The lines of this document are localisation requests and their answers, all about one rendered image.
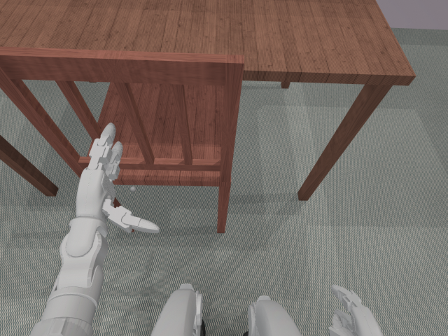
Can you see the chair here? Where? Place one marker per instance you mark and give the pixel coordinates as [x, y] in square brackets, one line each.
[175, 114]

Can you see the table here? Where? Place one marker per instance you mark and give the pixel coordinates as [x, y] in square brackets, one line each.
[303, 41]

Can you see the right robot thigh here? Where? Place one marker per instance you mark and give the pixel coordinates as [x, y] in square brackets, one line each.
[269, 318]

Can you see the robot thigh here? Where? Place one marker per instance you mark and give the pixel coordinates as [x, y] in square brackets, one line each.
[181, 313]
[269, 318]

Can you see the left robot thigh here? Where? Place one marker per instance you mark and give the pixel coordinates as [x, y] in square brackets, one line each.
[181, 313]

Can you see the robot right hand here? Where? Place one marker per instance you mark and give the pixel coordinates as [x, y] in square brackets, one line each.
[361, 322]

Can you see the left robot forearm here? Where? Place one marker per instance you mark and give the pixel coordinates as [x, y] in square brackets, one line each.
[70, 309]

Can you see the robot left hand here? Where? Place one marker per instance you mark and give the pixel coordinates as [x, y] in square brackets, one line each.
[96, 183]

